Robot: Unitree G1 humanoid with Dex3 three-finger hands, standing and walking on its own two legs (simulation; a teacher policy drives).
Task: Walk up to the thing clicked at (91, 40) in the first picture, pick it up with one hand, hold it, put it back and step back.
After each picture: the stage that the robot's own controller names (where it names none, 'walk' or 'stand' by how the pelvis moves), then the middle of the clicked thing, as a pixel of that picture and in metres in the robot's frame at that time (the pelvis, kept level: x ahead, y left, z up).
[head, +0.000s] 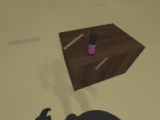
stand; (92, 45) +0.73 +0.02 -0.03
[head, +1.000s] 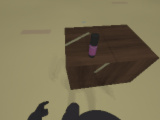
walk; (93, 46) +0.66 +0.03 +0.00
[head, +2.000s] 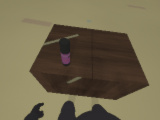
walk; (65, 54) +0.48 +0.22 +0.01
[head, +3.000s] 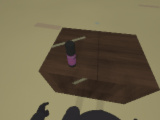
stand; (71, 55) +0.49 +0.19 +0.01
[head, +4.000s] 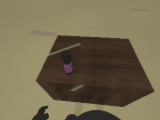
stand; (67, 63) +0.45 +0.21 -0.02
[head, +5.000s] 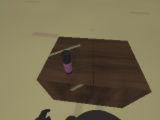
stand; (67, 63) +0.47 +0.22 -0.03
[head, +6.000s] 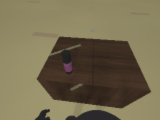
stand; (67, 63) +0.47 +0.22 -0.03
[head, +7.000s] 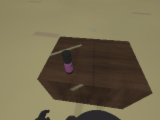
stand; (68, 63) +0.47 +0.22 -0.03
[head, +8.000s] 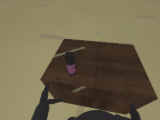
rise first; (70, 64) +0.46 +0.21 -0.03
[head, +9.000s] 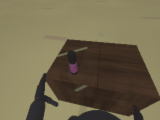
go down; (73, 64) +0.48 +0.20 -0.03
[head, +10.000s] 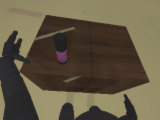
go down; (61, 51) +0.47 +0.19 +0.04
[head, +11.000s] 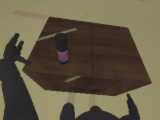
approach; (62, 51) +0.48 +0.19 +0.04
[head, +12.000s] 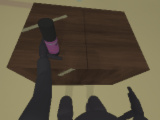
close; (51, 41) +0.51 +0.21 +0.08
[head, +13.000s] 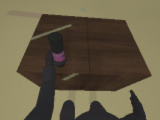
lift; (58, 52) +0.44 +0.19 +0.08
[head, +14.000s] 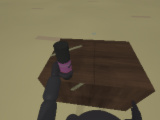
lift; (64, 63) +0.32 +0.17 +0.17
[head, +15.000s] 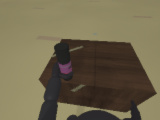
hold; (65, 64) +0.32 +0.17 +0.16
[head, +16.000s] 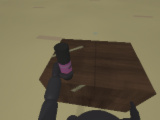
hold; (65, 64) +0.33 +0.17 +0.16
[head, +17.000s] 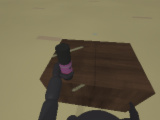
crouch; (65, 64) +0.33 +0.17 +0.16
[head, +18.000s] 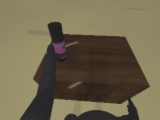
crouch; (59, 44) +0.46 +0.20 +0.19
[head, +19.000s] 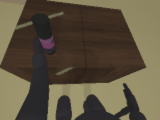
lower; (46, 38) +0.51 +0.22 +0.09
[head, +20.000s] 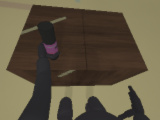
lower; (50, 44) +0.49 +0.21 +0.08
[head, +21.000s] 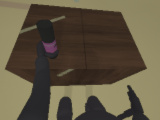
lower; (49, 43) +0.50 +0.21 +0.08
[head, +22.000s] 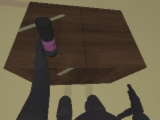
lower; (48, 41) +0.51 +0.21 +0.08
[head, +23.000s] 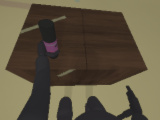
loosen; (50, 42) +0.50 +0.20 +0.08
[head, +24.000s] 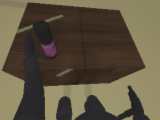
withdraw; (47, 43) +0.49 +0.21 +0.08
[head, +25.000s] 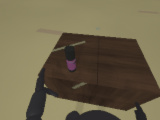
sink last; (71, 60) +0.46 +0.19 +0.02
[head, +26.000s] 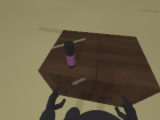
stand; (70, 56) +0.49 +0.20 +0.03
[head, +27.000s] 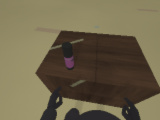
stand; (68, 57) +0.47 +0.20 +0.04
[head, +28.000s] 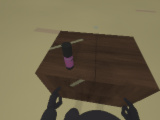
stand; (68, 57) +0.48 +0.20 +0.04
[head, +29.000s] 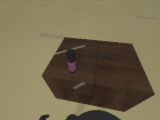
stand; (71, 62) +0.49 +0.19 -0.03
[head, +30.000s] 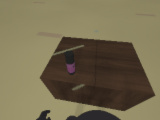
stand; (70, 63) +0.47 +0.20 -0.03
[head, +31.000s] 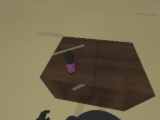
stand; (70, 63) +0.47 +0.20 -0.03
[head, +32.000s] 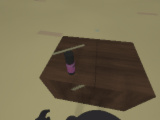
walk; (70, 64) +0.46 +0.20 -0.03
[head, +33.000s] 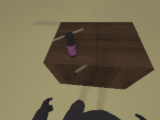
walk; (71, 46) +0.59 +0.21 -0.01
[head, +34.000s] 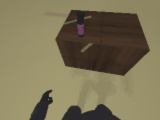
walk; (80, 25) +0.87 +0.16 +0.00
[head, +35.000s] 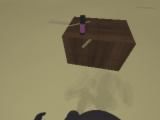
stand; (82, 25) +1.11 +0.19 -0.01
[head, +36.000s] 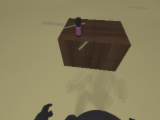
stand; (78, 28) +1.07 +0.21 -0.03
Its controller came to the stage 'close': yes
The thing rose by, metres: 0.20
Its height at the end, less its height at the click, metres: +0.00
